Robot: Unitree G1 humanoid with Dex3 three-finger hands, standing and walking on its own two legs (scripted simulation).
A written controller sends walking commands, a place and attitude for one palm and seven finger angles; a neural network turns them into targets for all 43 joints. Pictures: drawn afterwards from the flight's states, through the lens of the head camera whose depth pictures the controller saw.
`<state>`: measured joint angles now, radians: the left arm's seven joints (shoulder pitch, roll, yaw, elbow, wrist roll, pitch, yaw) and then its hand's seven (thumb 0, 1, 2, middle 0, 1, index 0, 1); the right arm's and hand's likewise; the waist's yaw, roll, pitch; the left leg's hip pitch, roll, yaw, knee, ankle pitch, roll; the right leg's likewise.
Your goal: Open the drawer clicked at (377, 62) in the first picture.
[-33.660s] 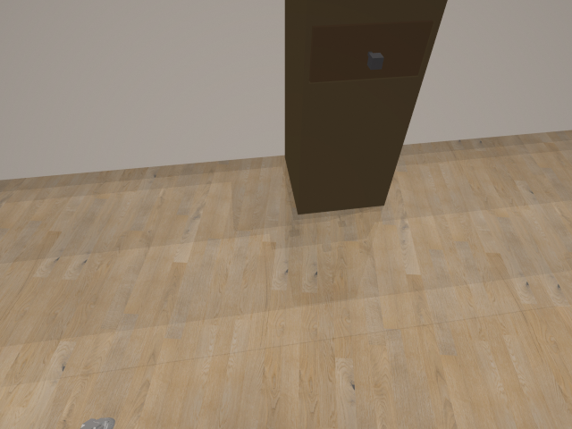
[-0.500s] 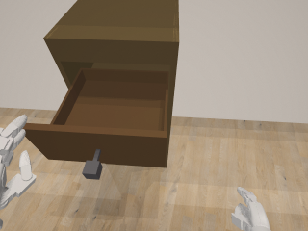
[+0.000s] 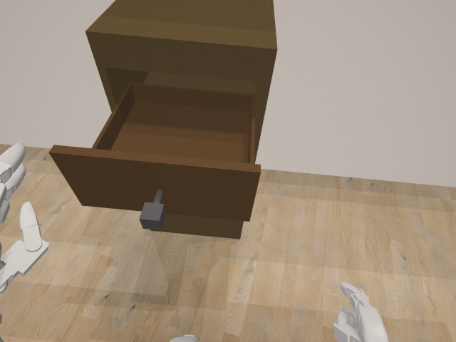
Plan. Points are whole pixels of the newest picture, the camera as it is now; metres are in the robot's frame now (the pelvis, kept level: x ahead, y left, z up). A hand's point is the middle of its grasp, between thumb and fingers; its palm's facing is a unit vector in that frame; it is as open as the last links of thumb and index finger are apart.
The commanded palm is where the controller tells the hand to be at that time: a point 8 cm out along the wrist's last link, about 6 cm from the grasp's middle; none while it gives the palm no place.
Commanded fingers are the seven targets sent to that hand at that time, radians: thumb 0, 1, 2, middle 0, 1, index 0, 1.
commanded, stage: step back with the hand held close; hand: left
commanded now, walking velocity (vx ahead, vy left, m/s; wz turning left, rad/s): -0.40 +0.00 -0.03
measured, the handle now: (155, 207) +0.35 +0.17 +0.01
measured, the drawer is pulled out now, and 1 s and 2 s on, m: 0.29 0.29 0.29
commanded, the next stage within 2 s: stop stepping back and stand still in 0.40 s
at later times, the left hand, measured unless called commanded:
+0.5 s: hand (16, 326) +0.11 +0.23 +0.16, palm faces +0.32 -0.83 -0.46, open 7.4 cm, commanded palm +0.04 +0.27 +0.19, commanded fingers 0.00 0.90 0.90 -0.20 -0.30 -0.20 -0.30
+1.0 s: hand out of the picture +0.00 +0.20 +0.16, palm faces +0.37 -0.83 -0.42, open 7.4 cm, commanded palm -0.07 +0.25 +0.19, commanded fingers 0.00 0.90 0.90 -0.20 -0.30 -0.20 -0.30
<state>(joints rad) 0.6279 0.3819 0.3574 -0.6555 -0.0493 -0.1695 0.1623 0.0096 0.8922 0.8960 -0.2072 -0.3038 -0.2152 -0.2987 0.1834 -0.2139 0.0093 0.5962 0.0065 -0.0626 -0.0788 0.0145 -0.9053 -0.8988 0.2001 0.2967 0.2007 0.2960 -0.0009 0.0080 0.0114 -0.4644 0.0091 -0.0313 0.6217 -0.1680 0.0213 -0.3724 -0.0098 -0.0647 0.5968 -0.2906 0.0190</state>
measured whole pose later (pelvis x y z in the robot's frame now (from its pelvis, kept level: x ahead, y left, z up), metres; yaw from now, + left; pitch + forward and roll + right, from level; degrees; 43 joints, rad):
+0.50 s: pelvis -0.09 -0.02 +0.01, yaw +1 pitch +3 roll +0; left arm 0.60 0.43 0.38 -0.64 -0.05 -0.18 0.13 0.01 0.89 0.90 -0.21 -0.30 -0.22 -0.30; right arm 0.11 -0.19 -0.01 0.60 0.00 -0.05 -0.06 0.02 -0.91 -0.90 0.20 0.30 0.20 0.30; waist 0.00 -0.06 0.04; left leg -0.40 -0.02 0.03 0.53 -0.19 0.03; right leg -0.40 0.01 0.00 0.72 -0.42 0.01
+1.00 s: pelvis -0.18 -0.04 +0.01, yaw +3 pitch +0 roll +0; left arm 0.65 0.36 0.31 -0.57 -0.03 -0.16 0.16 0.01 0.89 0.90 -0.21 -0.30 -0.21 -0.30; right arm 0.29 -0.27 -0.03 0.65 0.00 -0.09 -0.07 0.02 -0.91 -0.90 0.20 0.30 0.20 0.30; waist -0.03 -0.02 -0.02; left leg -0.22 0.02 0.04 0.46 -0.24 0.01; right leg -0.24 -0.02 -0.11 0.48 -0.26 -0.03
